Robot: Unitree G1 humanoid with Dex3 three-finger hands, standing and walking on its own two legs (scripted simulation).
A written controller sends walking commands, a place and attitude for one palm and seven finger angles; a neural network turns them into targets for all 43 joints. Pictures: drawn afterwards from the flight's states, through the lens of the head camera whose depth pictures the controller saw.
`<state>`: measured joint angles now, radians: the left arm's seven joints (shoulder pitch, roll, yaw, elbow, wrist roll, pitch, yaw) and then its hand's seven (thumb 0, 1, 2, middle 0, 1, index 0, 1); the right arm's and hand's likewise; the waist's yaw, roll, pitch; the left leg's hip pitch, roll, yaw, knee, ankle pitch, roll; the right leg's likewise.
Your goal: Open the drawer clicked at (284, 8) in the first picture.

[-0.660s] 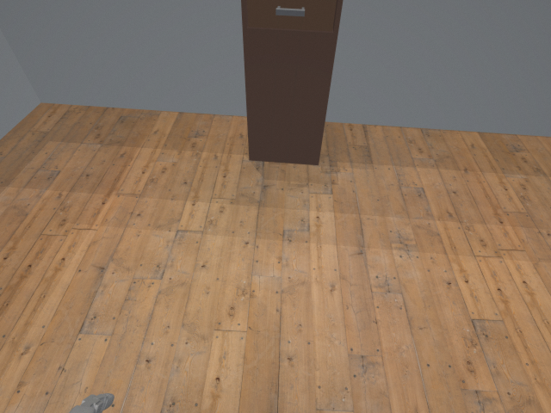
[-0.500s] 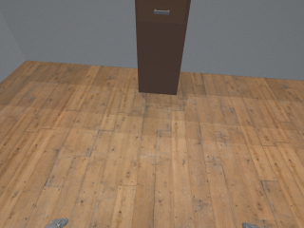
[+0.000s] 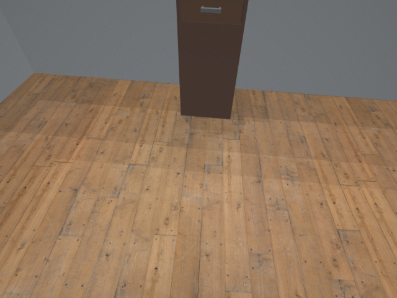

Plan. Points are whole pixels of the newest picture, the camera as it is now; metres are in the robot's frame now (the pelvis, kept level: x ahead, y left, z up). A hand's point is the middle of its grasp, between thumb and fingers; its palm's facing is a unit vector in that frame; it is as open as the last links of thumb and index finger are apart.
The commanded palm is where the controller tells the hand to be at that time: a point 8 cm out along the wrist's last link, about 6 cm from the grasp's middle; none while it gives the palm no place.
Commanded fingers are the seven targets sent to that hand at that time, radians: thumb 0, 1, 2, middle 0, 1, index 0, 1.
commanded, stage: stand and wait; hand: left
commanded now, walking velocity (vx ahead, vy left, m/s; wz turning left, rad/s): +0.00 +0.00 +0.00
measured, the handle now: (211, 9) +1.53 +0.02 +0.03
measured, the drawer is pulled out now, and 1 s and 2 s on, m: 0.00 0.00 0.00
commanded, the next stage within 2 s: look at it before walking up in 0.18 s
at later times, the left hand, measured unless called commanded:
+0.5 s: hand out of the picture +0.07 +0.24 -0.16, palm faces -0.03 -0.94 -0.33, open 7.4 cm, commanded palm none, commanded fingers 0.00 0.90 0.90 -0.20 -0.30 -0.20 -0.30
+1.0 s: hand out of the picture +0.07 +0.24 -0.16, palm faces -0.03 -0.95 -0.32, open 7.4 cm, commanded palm none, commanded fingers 0.00 0.90 0.90 -0.20 -0.30 -0.20 -0.30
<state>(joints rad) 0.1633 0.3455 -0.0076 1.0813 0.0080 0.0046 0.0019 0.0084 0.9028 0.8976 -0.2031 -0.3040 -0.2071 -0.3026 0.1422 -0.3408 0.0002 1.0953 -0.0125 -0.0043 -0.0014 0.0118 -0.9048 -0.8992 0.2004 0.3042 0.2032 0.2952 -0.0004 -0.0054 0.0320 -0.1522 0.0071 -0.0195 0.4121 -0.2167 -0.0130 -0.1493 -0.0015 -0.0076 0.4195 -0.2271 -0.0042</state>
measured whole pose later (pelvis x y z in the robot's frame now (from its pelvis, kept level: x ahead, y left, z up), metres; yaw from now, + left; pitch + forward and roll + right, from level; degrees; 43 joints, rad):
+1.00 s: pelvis +0.01 +0.00 +0.00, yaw -1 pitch -2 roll +0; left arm 0.18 0.32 -0.01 1.09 0.01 0.01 0.01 0.01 0.90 0.90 -0.20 -0.30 -0.21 -0.30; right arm 0.14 -0.31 0.01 1.11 -0.02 0.00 0.00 0.01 -0.91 -0.90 0.20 0.30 0.20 0.29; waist 0.01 0.00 0.00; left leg -0.15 0.02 0.00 0.41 -0.24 -0.02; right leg -0.15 0.01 0.01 0.41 -0.24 -0.01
